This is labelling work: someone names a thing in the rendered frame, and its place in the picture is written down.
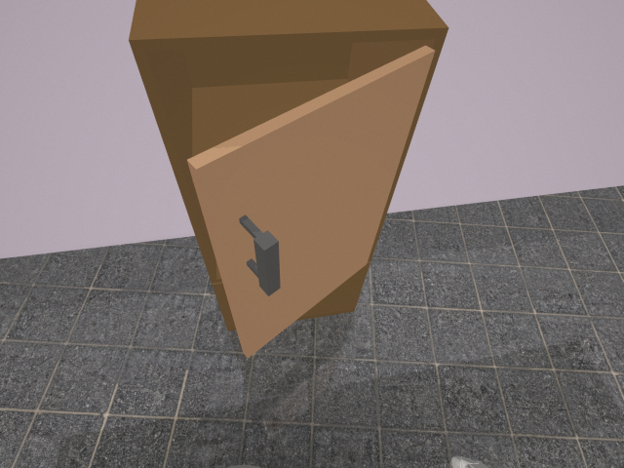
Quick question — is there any handle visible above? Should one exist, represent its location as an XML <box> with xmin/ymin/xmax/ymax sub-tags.
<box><xmin>239</xmin><ymin>215</ymin><xmax>281</xmax><ymax>296</ymax></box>

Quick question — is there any cupboard door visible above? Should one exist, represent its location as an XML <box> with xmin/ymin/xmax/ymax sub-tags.
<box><xmin>187</xmin><ymin>46</ymin><xmax>435</xmax><ymax>359</ymax></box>

